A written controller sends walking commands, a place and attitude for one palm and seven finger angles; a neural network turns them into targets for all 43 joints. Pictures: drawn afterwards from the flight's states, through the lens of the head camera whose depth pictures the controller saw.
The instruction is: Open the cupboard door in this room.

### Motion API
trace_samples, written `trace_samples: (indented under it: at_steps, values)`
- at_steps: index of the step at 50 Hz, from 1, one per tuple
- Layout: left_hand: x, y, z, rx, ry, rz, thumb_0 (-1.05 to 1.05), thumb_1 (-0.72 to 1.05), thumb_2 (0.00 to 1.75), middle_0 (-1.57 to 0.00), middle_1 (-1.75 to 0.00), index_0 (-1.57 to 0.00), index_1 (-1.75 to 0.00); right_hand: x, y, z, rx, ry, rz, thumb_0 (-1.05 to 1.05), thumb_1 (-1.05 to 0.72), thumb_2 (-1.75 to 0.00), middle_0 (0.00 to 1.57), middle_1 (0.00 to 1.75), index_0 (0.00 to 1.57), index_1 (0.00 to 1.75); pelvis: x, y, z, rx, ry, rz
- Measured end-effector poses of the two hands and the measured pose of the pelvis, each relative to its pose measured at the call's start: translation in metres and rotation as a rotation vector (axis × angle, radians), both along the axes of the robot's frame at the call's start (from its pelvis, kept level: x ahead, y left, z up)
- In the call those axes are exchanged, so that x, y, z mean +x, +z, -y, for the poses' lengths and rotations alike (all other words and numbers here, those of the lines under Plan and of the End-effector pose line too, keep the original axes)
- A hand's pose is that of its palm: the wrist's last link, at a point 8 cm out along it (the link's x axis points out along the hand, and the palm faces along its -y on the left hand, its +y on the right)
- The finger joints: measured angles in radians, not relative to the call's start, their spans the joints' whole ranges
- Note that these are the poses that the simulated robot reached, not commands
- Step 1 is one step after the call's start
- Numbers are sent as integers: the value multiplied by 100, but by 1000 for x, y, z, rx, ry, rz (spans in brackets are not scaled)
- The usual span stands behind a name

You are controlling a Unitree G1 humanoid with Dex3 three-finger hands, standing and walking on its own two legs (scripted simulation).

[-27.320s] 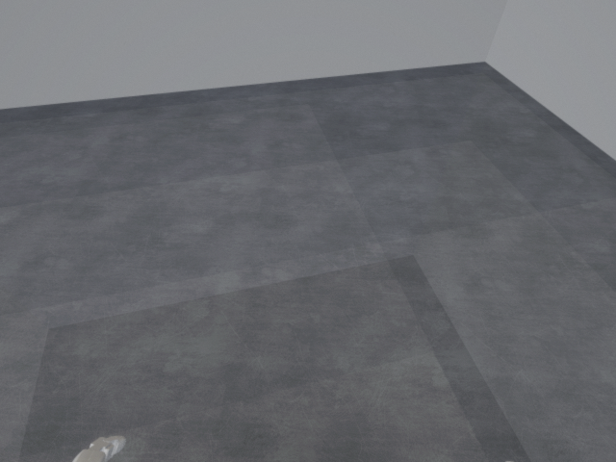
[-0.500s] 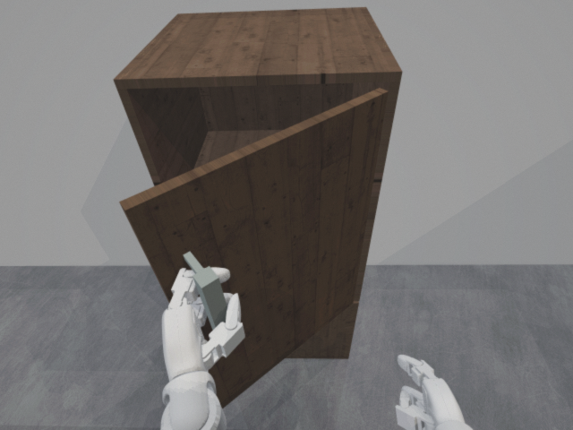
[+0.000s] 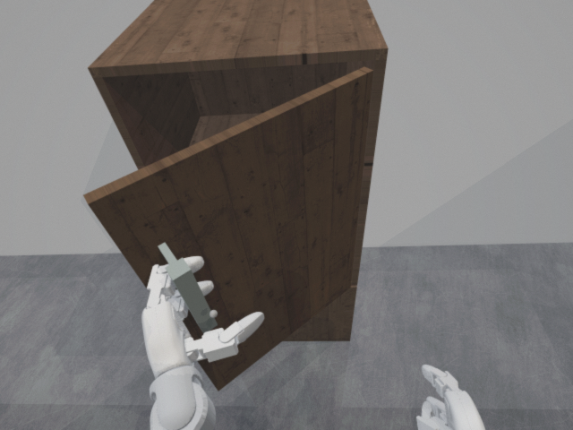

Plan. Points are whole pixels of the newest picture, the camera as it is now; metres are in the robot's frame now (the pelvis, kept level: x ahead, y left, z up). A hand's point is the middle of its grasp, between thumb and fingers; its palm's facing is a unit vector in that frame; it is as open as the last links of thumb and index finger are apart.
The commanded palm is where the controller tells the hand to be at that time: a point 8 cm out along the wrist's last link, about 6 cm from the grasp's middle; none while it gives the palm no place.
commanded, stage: open thumb and fingers to let go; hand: left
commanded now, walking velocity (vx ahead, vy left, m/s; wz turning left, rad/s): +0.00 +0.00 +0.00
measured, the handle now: (187, 288) +0.29 +0.15 +0.08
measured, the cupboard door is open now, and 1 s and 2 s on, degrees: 39 41 40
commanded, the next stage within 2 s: slide the hand sideways off the handle in 0.36 s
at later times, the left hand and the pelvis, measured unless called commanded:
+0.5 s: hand (201, 314) +0.25 +0.12 +0.08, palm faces +0.31 -0.95 -0.01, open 15.3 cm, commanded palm +0.20 +0.16 +0.08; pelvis -0.01 +0.05 +0.00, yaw -1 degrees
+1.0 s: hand (191, 352) +0.20 +0.12 +0.08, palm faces -0.09 -1.00 +0.01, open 16.1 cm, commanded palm +0.16 +0.19 +0.08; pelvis -0.02 +0.09 -0.01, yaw -3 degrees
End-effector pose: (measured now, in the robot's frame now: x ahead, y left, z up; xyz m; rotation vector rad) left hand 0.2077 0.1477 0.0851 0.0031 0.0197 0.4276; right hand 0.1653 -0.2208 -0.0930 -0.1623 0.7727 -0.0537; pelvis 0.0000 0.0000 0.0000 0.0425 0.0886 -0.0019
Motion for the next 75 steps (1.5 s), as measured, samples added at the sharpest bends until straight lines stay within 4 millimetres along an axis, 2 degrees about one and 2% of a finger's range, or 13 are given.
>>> trace_samples:
  at_steps: [5, 12, 19, 25, 30, 34, 38, 45, 50, 55, 64, 75]
  values:
    - [-2, 1, -6, -2, 9, 7, 0, -34, 37, -30, -117, -30, -117, 0, 3, -4, -5, -2, 13, 1, -91, -90, 20, 30, 20, 30, -1, 0, -5, -5, -2, 2]
    - [-2, -1, -10, -15, -12, 13, 0, -46, 32, -26, -94, -27, -94, 1, 7, -17, -25, 9, 28, 1, -91, -90, 20, 30, 20, 30, -5, -1, -18, -17, 3, 4]
    - [2, -2, -12, 6, -76, 15, -1, -49, 31, -23, -64, -24, -64, 0, 12, -36, -27, 8, 48, 1, -91, -90, 20, 30, 20, 30, -9, -3, -34, -32, -2, 5]
    - [5, -2, -21, 11, -116, 16, -1, -50, 30, -29, -54, -28, -55, -3, 15, -57, -17, 16, 56, 1, -91, -90, 20, 30, 20, 30, -12, -4, -50, -44, -7, 14]
    - [-6, -4, -29, 41, -383, 42, -1, -50, 30, -22, -44, -17, -44, -11, 16, -70, -4, 17, 70, 1, -91, -90, 20, 30, 20, 30, -15, -6, -64, -49, -13, 14]
    - [-18, -4, -25, -3, -543, 47, -1, -50, 30, -17, -37, -13, -37, -19, 16, -80, 8, -4, 97, 1, -91, -90, 20, 30, 20, 30, -18, -8, -76, -59, -19, 21]
    - [-22, -3, -20, -61, -553, 59, -1, -50, 30, -15, -33, -14, -33, -24, 17, -91, 15, -9, 111, 1, -91, -90, 20, 30, 20, 30, -22, -10, -86, -60, -29, 18]
    - [-20, -4, -23, -8, -528, 64, -1, -50, 30, -18, -33, -17, -32, -30, 17, -104, 25, 6, 95, 1, -91, -90, 20, 30, 20, 30, -25, -13, -91, -61, -44, 10]
    - [-22, -3, -32, -10, -520, 48, -1, -50, 30, -20, -33, -20, -32, -29, 20, -104, 28, -4, 95, 1, -91, -90, 20, 30, 20, 30, -23, -13, -91, -65, -51, 14]
    - [-33, -2, -44, -21, -478, 24, -1, -50, 30, -20, -33, -21, -33, -24, 23, -98, 24, -6, 108, 1, -91, -90, 20, 30, 20, 30, -19, -12, -88, -64, -54, 13]
    - [-58, -4, -67, 4, -419, 7, -1, -50, 30, -19, -32, -20, -32, -15, 23, -78, -8, 8, 135, 1, -91, -90, 20, 30, 20, 30, -15, -17, -75, -62, -41, -11]
    - [-72, -3, -86, 33, -393, 2, -1, -50, 30, -16, -31, -16, -30, -14, 12, -55, -21, -24, 148, 1, -91, -90, 20, 30, 20, 30, -12, -24, -60, -61, -26, -43]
